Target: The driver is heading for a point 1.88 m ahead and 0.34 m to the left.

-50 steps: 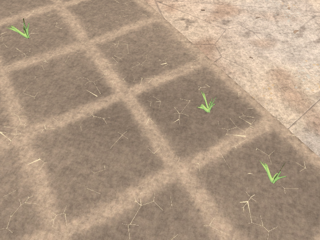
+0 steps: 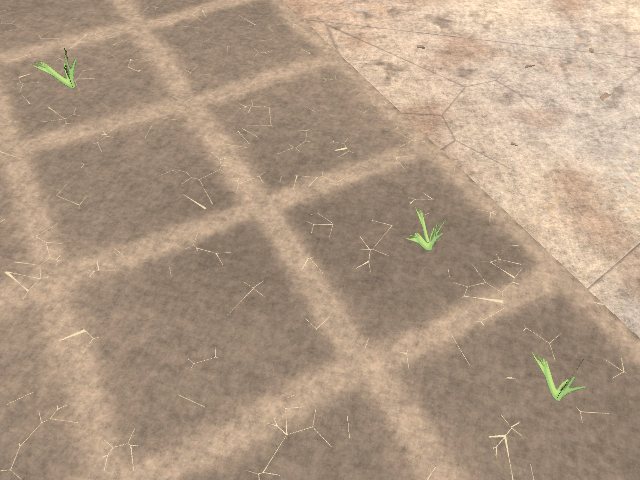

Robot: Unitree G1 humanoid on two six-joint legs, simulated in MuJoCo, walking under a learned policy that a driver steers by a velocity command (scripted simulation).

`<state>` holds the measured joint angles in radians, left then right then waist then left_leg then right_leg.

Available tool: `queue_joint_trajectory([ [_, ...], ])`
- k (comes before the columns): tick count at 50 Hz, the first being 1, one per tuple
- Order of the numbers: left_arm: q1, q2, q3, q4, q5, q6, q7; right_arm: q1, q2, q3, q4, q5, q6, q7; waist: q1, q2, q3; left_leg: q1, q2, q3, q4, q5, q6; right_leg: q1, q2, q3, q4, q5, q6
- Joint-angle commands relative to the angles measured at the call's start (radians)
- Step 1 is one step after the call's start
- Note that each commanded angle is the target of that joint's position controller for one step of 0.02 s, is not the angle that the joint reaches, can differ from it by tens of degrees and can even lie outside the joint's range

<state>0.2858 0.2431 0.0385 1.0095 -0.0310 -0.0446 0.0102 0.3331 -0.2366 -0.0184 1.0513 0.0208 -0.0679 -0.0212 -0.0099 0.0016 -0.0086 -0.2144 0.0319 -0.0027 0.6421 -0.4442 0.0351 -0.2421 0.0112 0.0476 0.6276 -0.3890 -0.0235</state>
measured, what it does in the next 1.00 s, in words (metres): walks ahead: right foot, then left foot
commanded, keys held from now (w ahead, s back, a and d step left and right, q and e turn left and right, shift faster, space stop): w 1.00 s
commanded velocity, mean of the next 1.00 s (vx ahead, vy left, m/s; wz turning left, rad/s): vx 0.45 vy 0.00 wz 0.00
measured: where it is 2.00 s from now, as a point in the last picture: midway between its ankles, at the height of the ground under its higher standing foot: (320, 270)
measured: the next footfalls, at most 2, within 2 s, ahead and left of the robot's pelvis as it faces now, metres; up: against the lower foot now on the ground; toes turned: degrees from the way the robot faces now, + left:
right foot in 0.40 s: +0.36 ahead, -0.14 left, +0.00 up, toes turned -2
left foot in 0.94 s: +0.65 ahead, +0.12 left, +0.00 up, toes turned +3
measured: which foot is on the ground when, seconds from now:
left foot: down 0.00-0.42, up 0.44-0.92, down 0.94-1.00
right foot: down 0.00-0.08, up 0.10-0.38, down 0.40-0.96, up 0.98-1.00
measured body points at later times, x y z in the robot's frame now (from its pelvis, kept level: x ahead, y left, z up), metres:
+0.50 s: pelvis +0.23 -0.05 -0.01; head +0.26 -0.06 +0.44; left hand +0.39 +0.21 -0.11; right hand +0.21 -0.31 -0.15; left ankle +0.05 +0.12 -0.62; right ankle +0.32 -0.14 -0.72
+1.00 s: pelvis +0.50 +0.01 +0.00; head +0.54 +0.03 +0.45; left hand +0.49 +0.29 -0.15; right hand +0.68 -0.24 -0.10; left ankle +0.61 +0.11 -0.72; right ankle +0.33 -0.13 -0.68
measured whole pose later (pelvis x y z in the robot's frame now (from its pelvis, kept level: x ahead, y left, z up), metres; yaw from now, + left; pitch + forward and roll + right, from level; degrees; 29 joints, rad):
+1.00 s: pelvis +0.50 +0.01 +0.00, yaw +0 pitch +2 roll -2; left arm 0.35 0.28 0.05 1.00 -0.01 -0.06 0.01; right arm 0.09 -0.25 -0.05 0.83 0.01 -0.11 0.03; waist 0.04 -0.01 0.02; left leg -0.49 0.02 0.05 0.58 -0.12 0.05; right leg -0.13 -0.01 0.02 0.80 -0.49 -0.01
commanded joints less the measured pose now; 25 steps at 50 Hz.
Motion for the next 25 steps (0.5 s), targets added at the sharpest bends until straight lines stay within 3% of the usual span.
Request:
queue_joint_trajectory([
  [1,-0.018,0.156,0.029,-0.050,-0.009,-0.036,-0.009,0.013,-0.059,-0.008,-0.057,0.006,-0.052,0.019,-0.018,-0.131,0.127,-0.138,-0.023,0.008,-0.047,-0.010,0.069,-0.028,-0.169,0.297,-0.243,-0.169,-0.171],
  [2,-0.056,0.147,0.027,-0.069,-0.010,-0.044,-0.011,0.073,-0.075,-0.014,-0.038,0.006,-0.063,0.026,-0.045,-0.095,0.112,-0.066,-0.016,-0.013,-0.062,0.093,0.076,-0.060,-0.144,0.247,-0.164,-0.008,-0.158],
  [3,-0.124,0.120,0.021,-0.100,-0.005,-0.056,-0.016,0.187,-0.117,-0.030,0.006,0.011,-0.069,0.031,-0.089,0.013,0.072,0.118,0.021,-0.092,-0.117,0.251,0.094,-0.183,-0.063,0.103,0.012,0.193,-0.105],
  [4,-0.216,0.082,0.012,-0.147,0.010,-0.079,-0.024,0.375,-0.208,-0.064,0.071,0.013,-0.064,0.032,-0.155,0.226,0.017,0.414,0.140,-0.315,-0.226,0.418,0.155,-0.441,0.051,-0.084,0.337,0.330,-0.017],
  [5,-0.249,0.074,0.008,-0.159,0.011,-0.094,-0.027,0.438,-0.201,-0.060,0.078,-0.001,-0.055,0.035,-0.179,0.317,0.023,0.540,0.333,-0.577,-0.327,0.593,0.240,-0.693,0.057,-0.071,0.564,-0.139,0.002],
  [6,-0.301,0.074,0.006,-0.183,-0.013,-0.097,-0.035,0.385,-0.148,-0.040,0.061,-0.016,-0.052,0.032,-0.146,0.188,0.097,0.553,0.373,-0.588,-0.313,0.563,0.261,-0.845,-0.016,-0.003,0.706,-0.224,-0.023],
  [7,-0.330,0.054,-0.003,-0.201,-0.030,-0.095,-0.040,0.352,-0.120,-0.032,0.046,-0.027,-0.045,0.029,-0.132,0.127,0.119,0.575,0.370,-0.528,-0.317,0.551,0.260,-0.947,-0.052,-0.007,0.807,-0.210,-0.040],
  [8,-0.339,0.034,-0.011,-0.220,-0.030,-0.093,-0.045,0.312,-0.108,-0.022,0.037,-0.024,-0.036,0.026,-0.106,0.071,0.153,0.547,0.363,-0.456,-0.354,0.528,0.235,-0.997,-0.096,-0.010,0.783,-0.159,-0.047],
  [9,-0.329,0.034,-0.010,-0.225,-0.019,-0.087,-0.045,0.258,-0.080,-0.010,0.022,-0.021,-0.028,0.021,-0.073,0.056,0.163,0.476,0.333,-0.371,-0.403,0.520,0.191,-0.950,-0.133,-0.009,0.709,-0.092,-0.046],
  [10,-0.312,0.031,-0.013,-0.237,-0.011,-0.082,-0.050,0.189,-0.060,-0.001,-0.001,-0.020,-0.019,0.014,-0.038,0.073,0.181,0.347,0.279,-0.281,-0.472,0.491,0.151,-0.827,-0.142,-0.029,0.585,-0.025,-0.033],
  [11,-0.307,0.020,-0.021,-0.247,-0.002,-0.077,-0.056,0.108,-0.065,0.001,-0.034,-0.018,-0.014,0.004,-0.012,0.083,0.191,0.186,0.217,-0.190,-0.523,0.461,0.124,-0.658,-0.128,-0.058,0.424,0.094,-0.012],
  [12,-0.302,0.005,-0.028,-0.244,0.013,-0.073,-0.062,0.080,-0.087,-0.003,-0.054,-0.018,-0.013,-0.006,-0.008,0.074,0.156,0.059,0.140,-0.084,-0.547,0.439,0.106,-0.443,-0.098,-0.094,0.286,0.254,0.005],
  [13,-0.300,0.000,-0.031,-0.250,0.012,-0.068,-0.067,0.081,-0.148,-0.019,-0.059,-0.013,-0.019,-0.014,0.002,0.126,0.140,-0.039,0.127,-0.041,-0.587,0.417,0.106,-0.259,-0.072,-0.112,0.164,0.354,0.017],
  [14,-0.312,0.030,-0.021,-0.256,0.011,-0.061,-0.064,0.116,-0.185,-0.033,-0.052,-0.004,-0.026,-0.017,0.001,0.136,0.134,-0.033,0.148,-0.045,-0.618,0.409,0.111,-0.183,-0.044,-0.123,0.126,0.389,0.024],
  [16,-0.333,0.082,-0.001,-0.272,0.004,-0.052,-0.054,0.157,-0.184,-0.043,-0.032,0.009,-0.025,-0.018,0.016,0.126,0.139,0.106,0.181,-0.045,-0.582,0.496,0.095,-0.185,-0.022,-0.112,0.013,0.388,0.001],
  [17,-0.309,0.105,0.011,-0.270,0.002,-0.050,-0.049,0.163,-0.183,-0.047,-0.029,0.005,-0.020,-0.014,0.038,0.131,0.117,0.178,0.200,-0.040,-0.508,0.670,0.082,-0.163,-0.006,-0.113,-0.018,0.365,-0.020],
  [18,-0.223,0.131,0.029,-0.248,-0.001,-0.047,-0.045,0.161,-0.185,-0.051,-0.028,-0.007,-0.010,-0.011,0.088,0.138,0.053,0.225,0.205,-0.019,-0.372,0.858,0.063,-0.079,0.014,-0.122,-0.014,0.333,-0.045],
  [19,-0.069,0.161,0.052,-0.199,-0.007,-0.040,-0.041,0.159,-0.176,-0.049,-0.034,-0.020,0.004,-0.009,0.160,0.138,-0.042,0.213,0.184,0.009,-0.177,0.980,0.041,0.086,0.038,-0.136,-0.007,0.302,-0.075],
  [20,0.075,0.197,0.070,-0.158,-0.008,-0.032,-0.037,0.163,-0.152,-0.041,-0.051,-0.030,0.010,-0.009,0.217,0.103,-0.125,0.050,0.150,0.019,0.079,0.849,0.013,0.320,-0.033,-0.052,0.015,0.279,-0.106],
  [21,0.166,0.304,0.088,-0.128,0.023,-0.031,-0.037,0.293,0.019,-0.001,-0.079,-0.032,0.000,-0.002,0.132,-0.231,-0.285,-0.262,-0.039,0.015,0.514,0.247,-0.039,0.587,-0.307,0.454,-0.132,-0.005,-0.258],
  [22,0.153,0.256,0.068,-0.127,0.021,-0.037,-0.049,0.305,0.022,0.004,-0.069,-0.004,-0.035,0.007,0.126,-0.306,-0.364,-0.363,-0.093,-0.141,0.717,-0.101,-0.023,0.580,-0.393,0.825,-0.387,-0.148,-0.306],
  [23,0.047,0.190,0.049,-0.133,0.016,-0.049,-0.054,0.188,-0.067,-0.022,-0.113,0.030,-0.054,0.013,0.099,-0.229,-0.176,-0.474,-0.036,-0.136,0.801,-0.049,-0.002,0.440,-0.372,0.724,-0.417,-0.165,-0.253],
  [24,-0.036,0.150,0.039,-0.146,0.014,-0.058,-0.055,0.088,-0.103,-0.028,-0.140,0.034,-0.061,0.010,0.081,-0.118,-0.073,-0.473,0.025,-0.108,0.769,0.043,0.021,0.280,-0.341,0.545,-0.407,-0.069,-0.218],
  [25,-0.104,0.136,0.035,-0.151,0.024,-0.066,-0.058,0.045,-0.109,-0.035,-0.149,0.020,-0.060,0.001,0.047,-0.048,-0.030,-0.419,0.077,-0.096,0.703,0.128,0.029,0.135,-0.301,0.411,-0.414,0.054,-0.196],
])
